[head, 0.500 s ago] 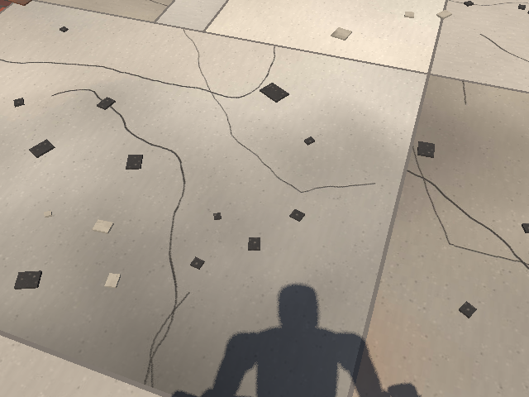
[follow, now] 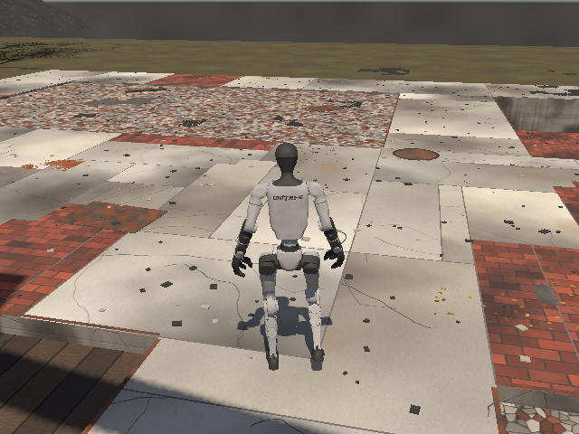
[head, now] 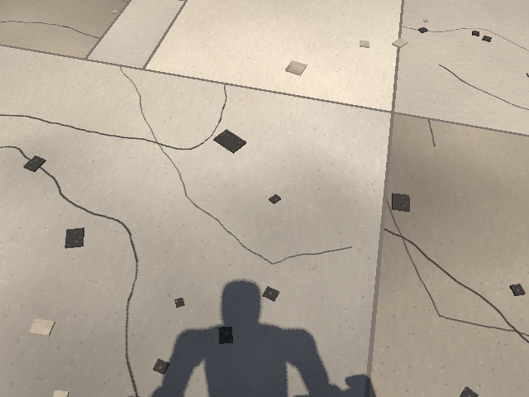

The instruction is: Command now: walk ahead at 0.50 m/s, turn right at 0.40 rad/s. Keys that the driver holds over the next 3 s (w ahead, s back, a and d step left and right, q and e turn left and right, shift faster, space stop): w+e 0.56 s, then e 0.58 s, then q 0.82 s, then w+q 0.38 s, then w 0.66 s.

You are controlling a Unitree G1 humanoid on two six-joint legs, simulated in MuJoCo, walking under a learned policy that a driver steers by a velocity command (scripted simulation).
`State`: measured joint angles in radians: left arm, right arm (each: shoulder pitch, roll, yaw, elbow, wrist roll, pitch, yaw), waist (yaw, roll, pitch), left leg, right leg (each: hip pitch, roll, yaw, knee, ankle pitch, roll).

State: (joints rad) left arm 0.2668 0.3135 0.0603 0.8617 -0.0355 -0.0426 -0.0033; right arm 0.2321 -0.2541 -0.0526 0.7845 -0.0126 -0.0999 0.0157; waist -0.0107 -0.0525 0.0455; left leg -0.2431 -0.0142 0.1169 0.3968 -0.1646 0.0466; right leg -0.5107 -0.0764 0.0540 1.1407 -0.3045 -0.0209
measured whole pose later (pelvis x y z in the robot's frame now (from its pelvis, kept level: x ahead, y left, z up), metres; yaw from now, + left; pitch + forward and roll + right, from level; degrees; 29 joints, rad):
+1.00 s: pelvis +0.50 -0.11 -0.01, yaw -36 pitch +1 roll +1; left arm 0.23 0.33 0.09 0.67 -0.02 0.07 0.04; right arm 0.07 -0.24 -0.04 0.72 -0.03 -0.03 -0.01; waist 0.02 -0.03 0.08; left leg -0.38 0.00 0.06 0.45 -0.09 0.03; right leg -0.51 0.00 0.06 1.16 -0.48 0.07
